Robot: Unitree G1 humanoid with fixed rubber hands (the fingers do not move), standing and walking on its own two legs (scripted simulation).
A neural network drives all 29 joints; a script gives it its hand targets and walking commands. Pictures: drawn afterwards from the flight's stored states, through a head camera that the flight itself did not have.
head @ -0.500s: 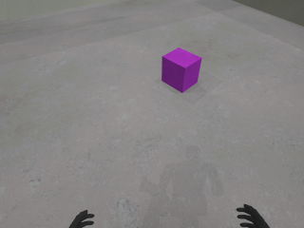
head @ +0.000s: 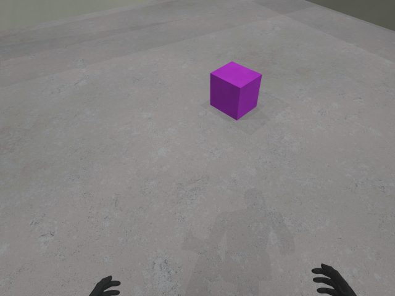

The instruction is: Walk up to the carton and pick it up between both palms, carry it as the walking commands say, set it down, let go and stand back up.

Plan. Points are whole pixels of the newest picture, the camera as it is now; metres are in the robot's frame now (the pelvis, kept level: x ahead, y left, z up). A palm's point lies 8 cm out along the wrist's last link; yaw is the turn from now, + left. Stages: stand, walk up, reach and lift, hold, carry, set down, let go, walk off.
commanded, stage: stand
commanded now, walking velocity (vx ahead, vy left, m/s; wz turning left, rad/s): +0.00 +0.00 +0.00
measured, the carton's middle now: (234, 90) +1.65 -0.25 -0.60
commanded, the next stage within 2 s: none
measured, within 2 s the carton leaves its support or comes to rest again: neither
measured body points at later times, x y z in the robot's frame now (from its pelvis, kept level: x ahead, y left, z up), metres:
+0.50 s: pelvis +0.00 +0.00 +0.00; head +0.01 -0.01 +0.45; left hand +0.13 +0.25 -0.10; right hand +0.15 -0.27 -0.09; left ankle +0.00 +0.13 -0.71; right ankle +0.00 -0.11 -0.71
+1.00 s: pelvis +0.00 +0.00 +0.00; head +0.01 -0.01 +0.45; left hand +0.13 +0.25 -0.11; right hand +0.14 -0.28 -0.10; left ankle +0.00 +0.13 -0.71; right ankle +0.00 -0.11 -0.71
